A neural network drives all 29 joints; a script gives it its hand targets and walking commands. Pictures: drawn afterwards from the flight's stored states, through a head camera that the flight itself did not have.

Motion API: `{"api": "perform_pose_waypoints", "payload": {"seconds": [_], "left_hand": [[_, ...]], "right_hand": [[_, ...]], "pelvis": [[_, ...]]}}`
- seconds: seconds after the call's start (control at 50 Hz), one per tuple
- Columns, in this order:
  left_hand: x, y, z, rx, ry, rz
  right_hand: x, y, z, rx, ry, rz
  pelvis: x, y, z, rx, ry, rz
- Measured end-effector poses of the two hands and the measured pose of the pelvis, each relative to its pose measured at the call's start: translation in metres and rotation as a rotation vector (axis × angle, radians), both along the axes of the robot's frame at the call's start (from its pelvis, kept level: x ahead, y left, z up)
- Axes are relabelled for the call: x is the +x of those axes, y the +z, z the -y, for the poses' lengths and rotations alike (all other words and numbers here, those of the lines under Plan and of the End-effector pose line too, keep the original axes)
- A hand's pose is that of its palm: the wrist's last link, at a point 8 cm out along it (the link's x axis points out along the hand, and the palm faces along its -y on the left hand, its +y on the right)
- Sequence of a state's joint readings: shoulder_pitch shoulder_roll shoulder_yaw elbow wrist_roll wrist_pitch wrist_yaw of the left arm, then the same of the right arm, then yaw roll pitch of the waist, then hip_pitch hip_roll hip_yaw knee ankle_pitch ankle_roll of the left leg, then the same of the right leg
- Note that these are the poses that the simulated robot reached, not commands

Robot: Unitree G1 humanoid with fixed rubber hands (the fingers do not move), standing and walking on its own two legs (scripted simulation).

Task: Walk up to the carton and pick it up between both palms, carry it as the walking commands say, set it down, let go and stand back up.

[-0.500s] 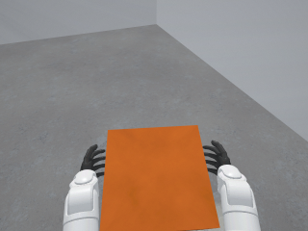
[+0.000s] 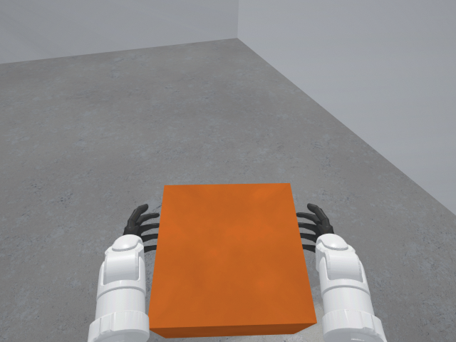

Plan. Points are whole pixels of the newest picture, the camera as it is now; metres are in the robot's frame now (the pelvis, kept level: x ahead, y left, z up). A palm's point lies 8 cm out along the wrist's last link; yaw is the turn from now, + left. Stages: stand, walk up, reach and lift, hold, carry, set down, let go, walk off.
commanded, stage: set down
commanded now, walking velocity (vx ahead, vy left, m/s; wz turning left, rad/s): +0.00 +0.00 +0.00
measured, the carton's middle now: (228, 259) +0.31 +0.04 -0.05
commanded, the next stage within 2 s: none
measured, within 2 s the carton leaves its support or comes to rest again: neither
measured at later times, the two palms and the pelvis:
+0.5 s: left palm (144, 259) +0.29 +0.22 -0.06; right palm (310, 259) +0.33 -0.13 -0.06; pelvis -0.02 +0.01 -0.02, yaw +0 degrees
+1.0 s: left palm (152, 268) +0.32 +0.23 -0.15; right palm (299, 267) +0.36 -0.13 -0.15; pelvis -0.05 +0.01 -0.09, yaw +0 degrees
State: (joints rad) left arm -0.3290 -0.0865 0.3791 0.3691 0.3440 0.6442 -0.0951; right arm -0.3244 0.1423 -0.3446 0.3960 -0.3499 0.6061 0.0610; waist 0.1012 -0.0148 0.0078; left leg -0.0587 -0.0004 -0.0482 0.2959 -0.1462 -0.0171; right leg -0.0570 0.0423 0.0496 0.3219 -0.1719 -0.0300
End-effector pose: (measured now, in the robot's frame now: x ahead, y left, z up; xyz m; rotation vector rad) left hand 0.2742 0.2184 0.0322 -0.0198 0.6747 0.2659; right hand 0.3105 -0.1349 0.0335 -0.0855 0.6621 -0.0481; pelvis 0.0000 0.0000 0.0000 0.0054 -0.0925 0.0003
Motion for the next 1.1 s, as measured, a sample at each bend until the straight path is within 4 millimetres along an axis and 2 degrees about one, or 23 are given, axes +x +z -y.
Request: {"api": "perform_pose_waypoints", "payload": {"seconds": [0.22, 0.52, 0.82, 1.1], "left_hand": [[0.001, -0.045, -0.004, -0.01, 0.004, -0.051], [0.019, -0.094, -0.003, -0.009, 0.001, -0.049], [0.034, -0.15, -0.006, -0.034, -0.001, -0.053], [0.051, -0.2, -0.007, -0.031, 0.005, -0.053]], "right_hand": [[0.002, -0.047, -0.004, 0.001, -0.002, -0.057], [0.017, -0.097, -0.003, 0.02, -0.03, -0.058], [0.034, -0.151, -0.004, 0.031, -0.019, -0.068], [0.052, -0.206, -0.005, 0.047, -0.02, -0.072]], "pelvis": [[0.003, -0.005, -0.005, -0.003, 0.001, -0.109], [-0.019, -0.026, -0.011, -0.004, -0.006, -0.348], [-0.046, -0.066, -0.01, -0.006, -0.001, -0.549], [-0.055, -0.108, -0.009, -0.003, 0.003, -0.703]]}}
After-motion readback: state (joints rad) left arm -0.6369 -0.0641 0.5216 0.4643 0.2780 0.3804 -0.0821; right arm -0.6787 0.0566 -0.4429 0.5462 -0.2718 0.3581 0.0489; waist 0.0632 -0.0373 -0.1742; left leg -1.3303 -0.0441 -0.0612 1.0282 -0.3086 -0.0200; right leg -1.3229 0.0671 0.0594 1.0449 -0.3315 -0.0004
